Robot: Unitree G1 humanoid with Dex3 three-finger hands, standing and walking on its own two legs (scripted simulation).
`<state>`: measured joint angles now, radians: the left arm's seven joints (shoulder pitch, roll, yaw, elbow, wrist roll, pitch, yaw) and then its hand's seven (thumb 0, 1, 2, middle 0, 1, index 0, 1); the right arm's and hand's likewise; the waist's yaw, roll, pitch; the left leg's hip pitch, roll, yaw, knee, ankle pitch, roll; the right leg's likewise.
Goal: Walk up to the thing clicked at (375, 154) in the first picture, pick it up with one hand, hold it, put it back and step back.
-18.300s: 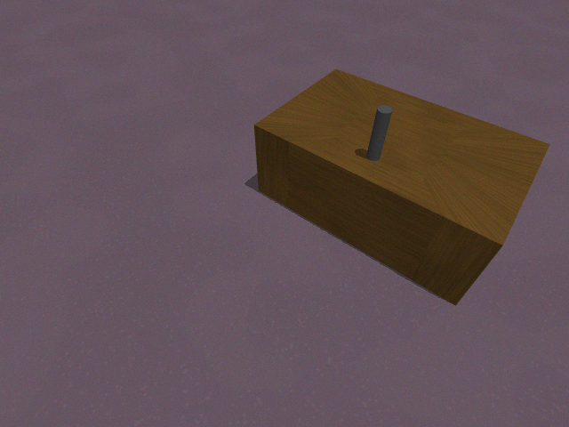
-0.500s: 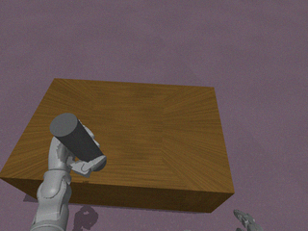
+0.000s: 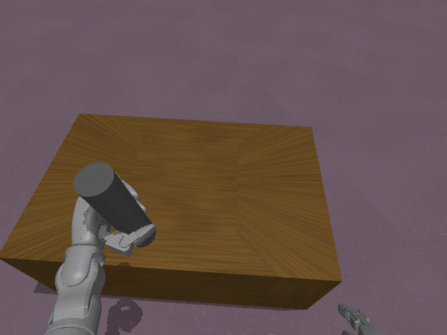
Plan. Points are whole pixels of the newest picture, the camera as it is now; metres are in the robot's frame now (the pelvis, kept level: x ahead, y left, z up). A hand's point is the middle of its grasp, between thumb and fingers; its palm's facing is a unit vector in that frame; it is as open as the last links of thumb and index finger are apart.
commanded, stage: crouch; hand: left
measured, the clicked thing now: (123, 212) +0.31 +0.17 +0.08
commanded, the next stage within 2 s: lower in 1.10 s
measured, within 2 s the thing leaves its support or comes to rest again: neither
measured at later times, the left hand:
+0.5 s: hand (147, 211) +0.39 +0.17 -0.08, palm faces +0.00 -1.00 -0.01, open 8.5 cm
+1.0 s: hand (157, 207) +0.44 +0.17 -0.15, palm faces +0.04 -1.00 -0.01, open 8.5 cm
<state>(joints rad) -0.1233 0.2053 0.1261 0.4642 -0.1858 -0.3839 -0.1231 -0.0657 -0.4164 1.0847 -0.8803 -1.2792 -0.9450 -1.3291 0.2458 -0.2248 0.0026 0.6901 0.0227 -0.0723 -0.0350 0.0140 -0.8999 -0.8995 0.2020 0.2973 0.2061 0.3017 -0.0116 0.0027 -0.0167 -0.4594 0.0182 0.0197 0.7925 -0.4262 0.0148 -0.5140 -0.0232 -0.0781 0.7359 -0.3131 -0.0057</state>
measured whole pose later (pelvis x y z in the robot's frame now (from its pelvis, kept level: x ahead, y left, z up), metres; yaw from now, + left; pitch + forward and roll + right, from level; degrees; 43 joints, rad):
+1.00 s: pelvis -0.05 +0.00 -0.16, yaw -1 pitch +31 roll -3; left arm -0.82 0.39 0.35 1.14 -0.09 -0.58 -0.16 -0.06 -0.41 1.07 -0.89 -1.25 -0.96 -1.30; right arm 0.25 -0.26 0.03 0.72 -0.04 -0.05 0.02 0.01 -0.90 -0.90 0.20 0.30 0.21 0.30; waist -0.14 0.01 -0.16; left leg -1.47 0.03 -0.01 1.56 -0.64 0.02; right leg -1.51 -0.05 -0.09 1.47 -0.49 -0.03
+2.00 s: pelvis -0.07 +0.00 -0.26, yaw -1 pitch +37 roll -3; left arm -0.97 0.47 0.38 1.22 -0.04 -0.58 -0.15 -0.06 -0.41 1.07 -0.88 -1.26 -0.95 -1.31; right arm 0.23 -0.27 0.06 0.69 -0.06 -0.04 0.04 0.01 -0.92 -0.91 0.20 0.30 0.21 0.30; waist -0.19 0.02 -0.16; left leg -1.85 0.01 -0.01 1.90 -0.70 0.03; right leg -1.90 -0.08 -0.08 1.80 -0.54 -0.03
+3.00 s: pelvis -0.08 +0.01 -0.28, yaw -1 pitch +37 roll -4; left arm -1.04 0.47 0.38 1.20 -0.03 -0.54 -0.11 0.00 -0.31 0.47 -0.69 -0.61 -0.68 -0.62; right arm 0.23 -0.28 0.06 0.67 -0.06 -0.02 0.04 0.01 -0.92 -0.90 0.20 0.30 0.21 0.30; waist -0.19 0.02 -0.15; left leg -1.94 0.00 -0.01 2.00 -0.71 0.04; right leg -1.98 -0.09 -0.08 1.89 -0.55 -0.02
